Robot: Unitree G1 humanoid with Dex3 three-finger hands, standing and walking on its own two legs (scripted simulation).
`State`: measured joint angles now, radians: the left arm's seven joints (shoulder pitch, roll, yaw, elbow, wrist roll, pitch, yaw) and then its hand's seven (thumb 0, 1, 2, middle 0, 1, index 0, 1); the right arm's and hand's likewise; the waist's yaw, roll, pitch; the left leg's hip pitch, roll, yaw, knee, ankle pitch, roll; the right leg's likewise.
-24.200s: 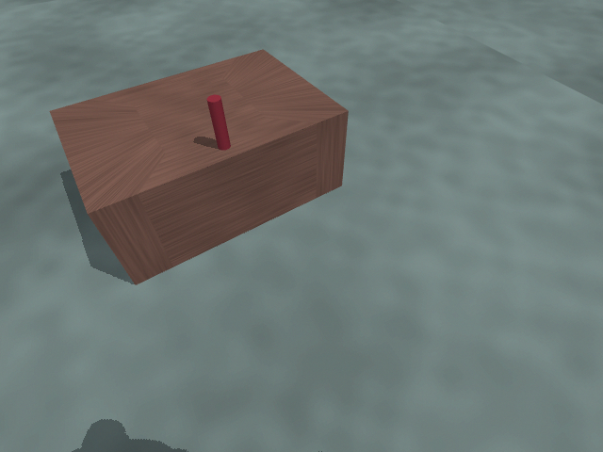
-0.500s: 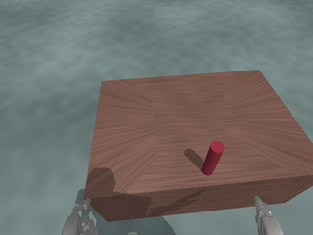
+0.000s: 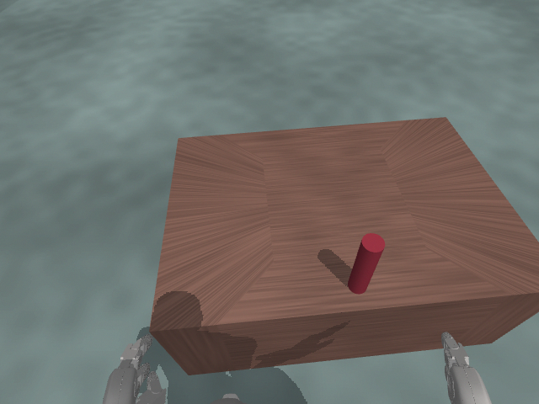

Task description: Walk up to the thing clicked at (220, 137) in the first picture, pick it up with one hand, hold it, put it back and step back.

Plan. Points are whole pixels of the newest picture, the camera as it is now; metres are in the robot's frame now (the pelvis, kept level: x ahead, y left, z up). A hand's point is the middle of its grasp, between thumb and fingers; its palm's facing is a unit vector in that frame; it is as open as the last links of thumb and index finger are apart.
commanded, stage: home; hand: right
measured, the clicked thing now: (364, 266) +0.46 -0.18 -0.21
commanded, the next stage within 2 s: stand in 1.42 s
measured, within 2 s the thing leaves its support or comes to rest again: neither
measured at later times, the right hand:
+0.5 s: hand (424, 375) +0.20 -0.19 -0.06, palm faces +0.09 +0.96 -0.28, open 17.4 cm
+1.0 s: hand (420, 380) +0.19 -0.18 -0.06, palm faces +0.08 +0.96 -0.28, open 17.5 cm
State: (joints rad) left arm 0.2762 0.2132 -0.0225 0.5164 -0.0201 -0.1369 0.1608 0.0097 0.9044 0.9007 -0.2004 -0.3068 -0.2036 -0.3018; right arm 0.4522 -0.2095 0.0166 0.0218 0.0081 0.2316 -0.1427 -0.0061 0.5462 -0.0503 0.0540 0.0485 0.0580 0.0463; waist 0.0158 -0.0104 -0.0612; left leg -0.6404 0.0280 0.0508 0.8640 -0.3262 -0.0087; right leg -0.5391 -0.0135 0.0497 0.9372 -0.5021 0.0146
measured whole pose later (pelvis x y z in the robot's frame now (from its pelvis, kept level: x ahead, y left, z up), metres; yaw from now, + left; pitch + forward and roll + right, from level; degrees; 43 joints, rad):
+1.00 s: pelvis +0.02 -0.01 +0.00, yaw +0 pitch +7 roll +2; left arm 0.27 0.21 -0.02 0.53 -0.01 -0.15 0.16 0.01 0.90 0.90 -0.20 -0.31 -0.20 -0.30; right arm 0.44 -0.20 0.02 0.01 0.00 0.30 -0.14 -0.01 0.55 -0.05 0.05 0.05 0.06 0.05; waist 0.02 -0.03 -0.08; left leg -0.62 0.02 0.05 0.85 -0.35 -0.02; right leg -0.52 -0.02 0.05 0.93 -0.53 0.01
